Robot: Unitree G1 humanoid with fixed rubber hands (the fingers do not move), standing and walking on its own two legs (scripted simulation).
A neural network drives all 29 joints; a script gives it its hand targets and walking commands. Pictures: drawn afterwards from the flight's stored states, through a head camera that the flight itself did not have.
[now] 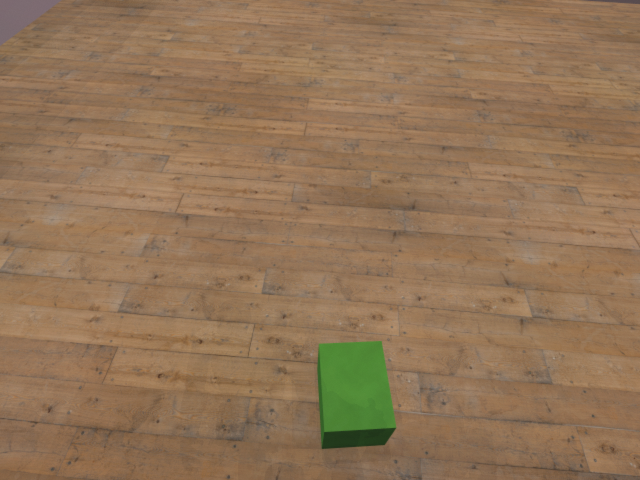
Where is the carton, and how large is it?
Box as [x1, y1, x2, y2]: [317, 341, 395, 448]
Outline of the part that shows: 381,341 319,344 317,372 322,448 384,444 394,430 395,422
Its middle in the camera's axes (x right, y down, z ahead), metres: +0.09 +0.44 +1.13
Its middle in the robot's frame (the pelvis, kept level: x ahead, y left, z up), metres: +0.46 -0.07 -0.68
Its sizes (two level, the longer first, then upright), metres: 0.237 0.184 0.190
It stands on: the floor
